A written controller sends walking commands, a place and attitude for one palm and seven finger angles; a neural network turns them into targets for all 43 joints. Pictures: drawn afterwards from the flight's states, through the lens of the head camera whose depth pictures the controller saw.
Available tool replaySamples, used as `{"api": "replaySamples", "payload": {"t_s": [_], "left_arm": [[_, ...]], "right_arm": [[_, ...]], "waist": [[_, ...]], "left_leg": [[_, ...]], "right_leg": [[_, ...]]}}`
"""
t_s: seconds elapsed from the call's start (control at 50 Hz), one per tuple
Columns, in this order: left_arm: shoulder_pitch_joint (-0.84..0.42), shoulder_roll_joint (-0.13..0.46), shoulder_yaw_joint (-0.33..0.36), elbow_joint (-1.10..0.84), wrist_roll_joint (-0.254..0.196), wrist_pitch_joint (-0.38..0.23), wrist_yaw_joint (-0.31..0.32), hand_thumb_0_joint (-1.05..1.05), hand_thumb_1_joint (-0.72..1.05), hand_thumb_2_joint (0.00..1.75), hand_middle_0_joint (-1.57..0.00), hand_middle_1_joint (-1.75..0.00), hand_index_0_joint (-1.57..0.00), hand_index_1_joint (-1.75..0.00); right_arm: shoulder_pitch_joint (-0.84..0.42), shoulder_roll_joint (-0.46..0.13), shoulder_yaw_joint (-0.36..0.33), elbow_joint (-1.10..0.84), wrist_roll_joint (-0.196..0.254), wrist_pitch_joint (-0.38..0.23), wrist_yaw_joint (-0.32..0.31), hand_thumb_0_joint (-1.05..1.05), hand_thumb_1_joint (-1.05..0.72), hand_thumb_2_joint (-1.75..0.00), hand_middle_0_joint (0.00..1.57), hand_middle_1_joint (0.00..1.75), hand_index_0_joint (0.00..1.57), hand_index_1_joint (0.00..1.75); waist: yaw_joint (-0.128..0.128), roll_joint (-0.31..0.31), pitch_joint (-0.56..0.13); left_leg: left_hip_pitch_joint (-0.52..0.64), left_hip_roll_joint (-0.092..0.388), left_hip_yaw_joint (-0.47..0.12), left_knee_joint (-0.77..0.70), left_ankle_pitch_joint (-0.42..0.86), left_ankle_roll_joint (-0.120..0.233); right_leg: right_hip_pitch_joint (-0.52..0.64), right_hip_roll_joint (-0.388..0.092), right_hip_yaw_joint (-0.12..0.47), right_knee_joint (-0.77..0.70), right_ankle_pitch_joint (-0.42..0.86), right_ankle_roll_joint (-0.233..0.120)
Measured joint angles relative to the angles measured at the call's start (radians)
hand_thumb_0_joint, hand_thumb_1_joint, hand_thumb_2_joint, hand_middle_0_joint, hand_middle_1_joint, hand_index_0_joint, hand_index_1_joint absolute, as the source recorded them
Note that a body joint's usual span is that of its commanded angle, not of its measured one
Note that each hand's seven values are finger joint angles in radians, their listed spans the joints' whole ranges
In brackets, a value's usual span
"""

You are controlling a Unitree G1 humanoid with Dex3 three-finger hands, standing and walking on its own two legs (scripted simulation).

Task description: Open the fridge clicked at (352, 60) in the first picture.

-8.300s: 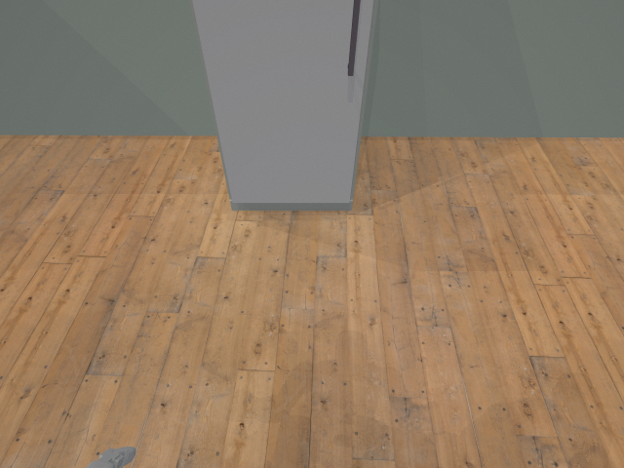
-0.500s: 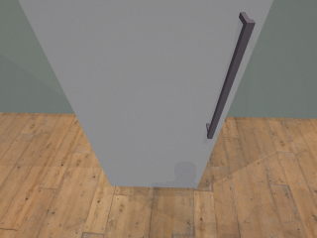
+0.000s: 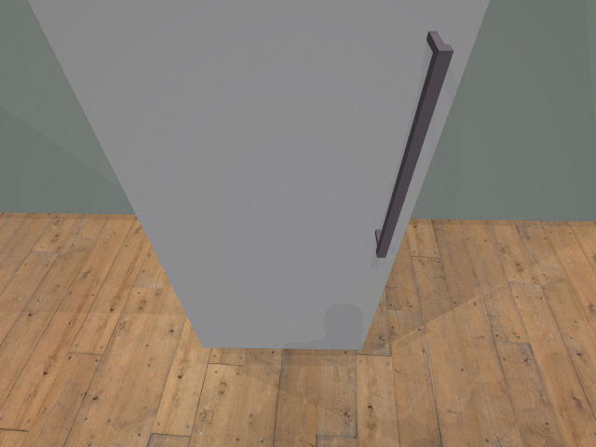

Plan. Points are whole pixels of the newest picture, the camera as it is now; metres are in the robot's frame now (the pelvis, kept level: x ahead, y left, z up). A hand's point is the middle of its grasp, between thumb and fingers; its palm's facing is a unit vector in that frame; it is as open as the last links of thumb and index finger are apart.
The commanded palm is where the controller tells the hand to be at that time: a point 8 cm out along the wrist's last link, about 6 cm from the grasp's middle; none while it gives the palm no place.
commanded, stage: come to a stop and stand still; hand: right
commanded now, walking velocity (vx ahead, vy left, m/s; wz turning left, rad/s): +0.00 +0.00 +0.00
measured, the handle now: (401, 170) +0.49 -0.13 +0.11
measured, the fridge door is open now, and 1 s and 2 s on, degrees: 0 0 0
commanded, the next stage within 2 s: look again from close up in 0.62 s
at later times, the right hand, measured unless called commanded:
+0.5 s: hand out of the picture +0.00 -0.20 -0.18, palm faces +0.02 +0.98 -0.20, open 7.3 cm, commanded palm none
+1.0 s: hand out of the picture -0.04 -0.18 -0.18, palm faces +0.03 +0.99 -0.13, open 7.3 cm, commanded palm none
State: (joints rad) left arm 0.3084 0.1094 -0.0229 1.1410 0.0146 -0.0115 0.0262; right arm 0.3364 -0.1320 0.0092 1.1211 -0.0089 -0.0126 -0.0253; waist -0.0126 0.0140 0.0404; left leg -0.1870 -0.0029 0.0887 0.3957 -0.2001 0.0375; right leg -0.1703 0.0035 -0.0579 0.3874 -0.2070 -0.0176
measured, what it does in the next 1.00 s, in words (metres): stands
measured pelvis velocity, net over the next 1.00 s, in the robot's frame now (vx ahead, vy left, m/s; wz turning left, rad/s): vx -0.02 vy -0.03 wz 0.00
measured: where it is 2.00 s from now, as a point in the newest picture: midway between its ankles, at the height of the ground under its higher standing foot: outside the picture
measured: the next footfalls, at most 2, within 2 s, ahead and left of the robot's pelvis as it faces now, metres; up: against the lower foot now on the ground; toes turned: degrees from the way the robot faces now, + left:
none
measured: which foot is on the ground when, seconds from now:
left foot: down 0.00-1.00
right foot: down 0.00-1.00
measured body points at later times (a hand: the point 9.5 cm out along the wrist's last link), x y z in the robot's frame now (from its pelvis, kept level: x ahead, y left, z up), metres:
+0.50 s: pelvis -0.01 -0.02 -0.01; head -0.03 -0.02 +0.44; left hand +0.00 +0.20 -0.16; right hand +0.00 -0.25 -0.16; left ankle +0.01 +0.09 -0.74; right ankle +0.00 -0.11 -0.74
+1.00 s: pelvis -0.02 -0.03 +0.00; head -0.02 -0.04 +0.45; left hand -0.02 +0.19 -0.16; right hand -0.04 -0.23 -0.17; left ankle +0.01 +0.09 -0.74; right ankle +0.00 -0.11 -0.74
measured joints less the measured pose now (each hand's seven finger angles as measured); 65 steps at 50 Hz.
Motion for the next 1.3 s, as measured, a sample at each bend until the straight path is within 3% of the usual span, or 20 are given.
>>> {"api": "replaySamples", "payload": {"t_s": [0.12,0.26,0.52,1.3], "left_arm": [[-0.004,0.007,-0.002,-0.009,-0.003,0.002,-0.002,0.01,0.91,0.9,-0.2,-0.3,-0.2,-0.3],[-0.001,0.04,0.015,-0.064,-0.001,-0.005,0.004,0.02,0.92,0.9,-0.2,-0.3,-0.2,-0.3],[0.015,0.045,0.009,-0.091,0.003,-0.004,-0.004,0.01,0.92,0.9,-0.2,-0.3,-0.2,-0.3],[0.002,0.013,0.013,-0.033,-0.002,0.0,-0.003,0.01,0.92,0.9,-0.2,-0.3,-0.2,-0.3]], "right_arm": [[-0.002,0.019,0.012,0.004,-0.006,-0.022,-0.016,0.0,-0.91,-0.9,0.2,0.3,0.2,0.3],[-0.007,0.019,0.018,-0.001,-0.003,-0.017,-0.019,0.0,-0.91,-0.9,0.2,0.3,0.2,0.3],[-0.028,-0.031,0.004,-0.064,-0.005,-0.003,-0.012,0.0,-0.91,-0.9,0.2,0.3,0.2,0.3],[0.002,0.008,0.006,-0.033,-0.006,-0.001,-0.012,0.0,-0.91,-0.9,0.2,0.3,0.2,0.3]], "waist": [[-0.002,-0.016,-0.002],[0.024,-0.03,-0.032],[0.014,-0.01,-0.047],[0.006,0.005,-0.014]], "left_leg": [[-0.011,-0.008,0.003,0.016,-0.007,-0.003],[-0.025,0.01,-0.004,0.096,-0.047,-0.014],[-0.035,0.03,-0.013,0.08,-0.019,-0.029],[-0.029,0.038,-0.018,0.035,0.013,-0.044]], "right_leg": [[-0.03,-0.011,0.002,0.056,-0.027,0.001],[-0.036,0.003,-0.004,0.121,-0.063,-0.018],[-0.036,0.024,-0.014,0.083,-0.027,-0.035],[-0.032,0.035,-0.018,0.044,0.0,-0.048]]}}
